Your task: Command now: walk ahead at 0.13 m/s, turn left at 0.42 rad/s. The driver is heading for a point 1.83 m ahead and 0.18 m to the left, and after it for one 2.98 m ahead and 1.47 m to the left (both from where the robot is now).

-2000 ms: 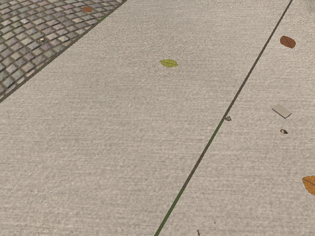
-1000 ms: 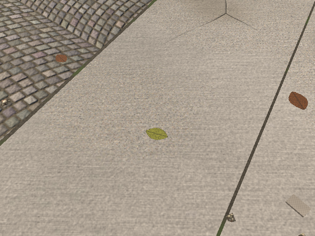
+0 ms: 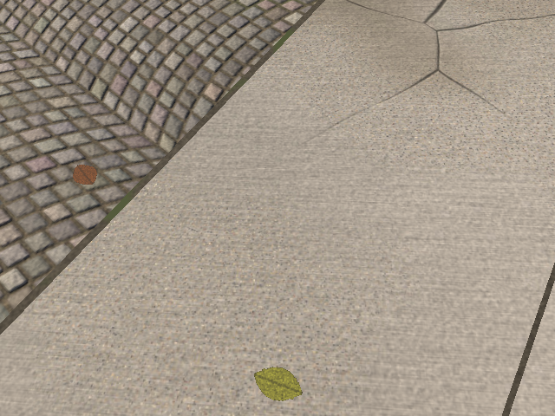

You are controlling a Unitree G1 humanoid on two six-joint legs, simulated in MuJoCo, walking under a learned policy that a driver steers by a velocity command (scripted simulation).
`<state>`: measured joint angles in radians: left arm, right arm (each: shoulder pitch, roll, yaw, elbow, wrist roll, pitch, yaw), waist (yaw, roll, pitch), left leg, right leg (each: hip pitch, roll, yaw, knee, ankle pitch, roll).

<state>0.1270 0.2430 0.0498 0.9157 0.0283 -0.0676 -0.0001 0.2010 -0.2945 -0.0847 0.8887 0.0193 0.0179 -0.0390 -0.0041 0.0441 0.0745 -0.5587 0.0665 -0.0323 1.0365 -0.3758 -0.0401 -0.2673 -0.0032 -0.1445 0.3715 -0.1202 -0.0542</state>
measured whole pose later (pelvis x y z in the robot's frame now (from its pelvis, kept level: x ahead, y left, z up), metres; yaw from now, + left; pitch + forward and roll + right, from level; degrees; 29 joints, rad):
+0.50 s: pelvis +0.06 +0.05 +0.00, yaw +15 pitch +2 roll -2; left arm 0.03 0.32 0.09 0.89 -0.01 0.01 0.04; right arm 0.15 -0.29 -0.08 0.77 0.00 0.01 -0.03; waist 0.00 -0.03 0.07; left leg -0.28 -0.03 -0.04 0.42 -0.17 0.05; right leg -0.52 -0.02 0.02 0.99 -0.39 0.07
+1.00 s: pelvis +0.08 +0.04 +0.00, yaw +4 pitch +1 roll +0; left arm 0.09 0.33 0.10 0.89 -0.03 0.03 0.03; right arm 0.16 -0.29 -0.09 0.84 -0.02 0.00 -0.04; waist 0.00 -0.03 0.06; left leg -0.21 -0.03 0.04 0.47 -0.28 0.04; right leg -0.46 0.04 0.10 0.97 -0.50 0.03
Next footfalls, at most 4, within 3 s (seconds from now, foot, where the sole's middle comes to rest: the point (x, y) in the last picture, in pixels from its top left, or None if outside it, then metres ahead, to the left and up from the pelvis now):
0.26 left None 0.10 0.15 -0.78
0.66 right None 0.16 -0.09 -0.78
1.30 right None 0.11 -0.12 -0.78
1.94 left None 0.24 0.18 -0.78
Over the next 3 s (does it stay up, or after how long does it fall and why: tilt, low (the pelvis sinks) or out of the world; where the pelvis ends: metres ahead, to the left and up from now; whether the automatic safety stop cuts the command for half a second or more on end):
stays up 0.77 0.24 -0.02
